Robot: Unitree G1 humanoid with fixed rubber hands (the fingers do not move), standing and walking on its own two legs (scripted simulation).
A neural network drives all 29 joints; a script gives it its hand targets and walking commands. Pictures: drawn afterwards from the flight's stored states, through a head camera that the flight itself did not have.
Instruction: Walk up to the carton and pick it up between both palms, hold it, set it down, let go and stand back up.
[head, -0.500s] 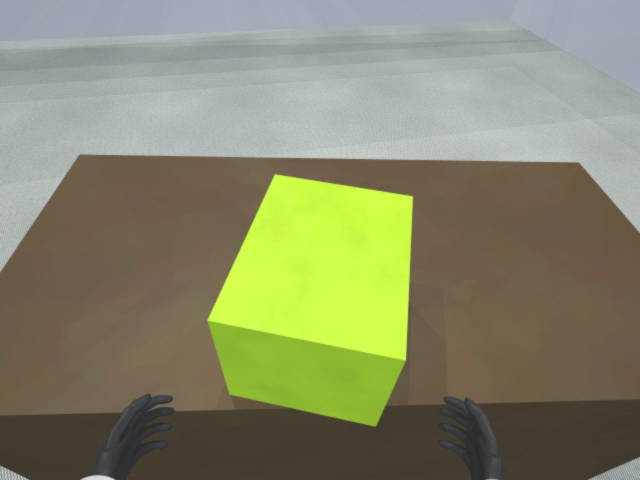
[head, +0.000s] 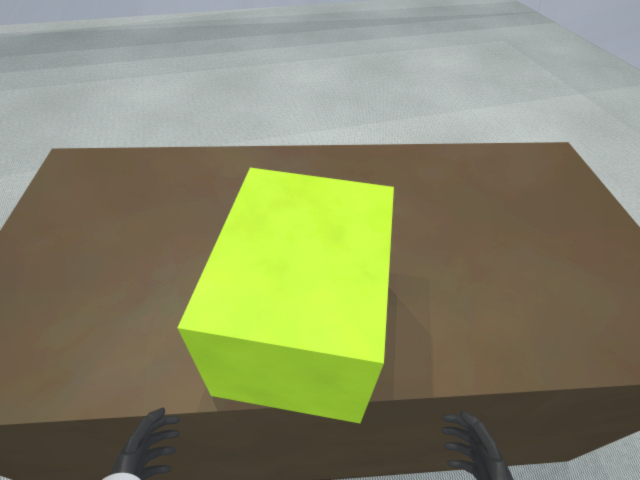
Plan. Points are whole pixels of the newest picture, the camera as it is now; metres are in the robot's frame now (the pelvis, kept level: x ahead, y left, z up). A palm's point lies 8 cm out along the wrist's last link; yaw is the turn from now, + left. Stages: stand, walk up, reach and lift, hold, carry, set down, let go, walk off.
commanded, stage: set down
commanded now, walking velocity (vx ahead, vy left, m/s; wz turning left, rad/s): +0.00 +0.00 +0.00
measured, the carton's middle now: (303, 290) +0.39 +0.03 -0.03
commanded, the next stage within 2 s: let go in 0.14 s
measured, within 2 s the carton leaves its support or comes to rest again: neither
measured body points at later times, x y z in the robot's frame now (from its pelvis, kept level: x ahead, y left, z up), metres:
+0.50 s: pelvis -0.01 +0.01 +0.00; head +0.00 +0.02 +0.45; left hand +0.16 +0.24 -0.09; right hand +0.15 -0.22 -0.09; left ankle +0.00 +0.12 -0.74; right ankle -0.02 -0.07 -0.74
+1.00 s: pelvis -0.01 +0.03 +0.00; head -0.04 +0.03 +0.45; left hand +0.09 +0.29 -0.11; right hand +0.08 -0.22 -0.12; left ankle +0.00 +0.12 -0.74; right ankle -0.02 -0.07 -0.74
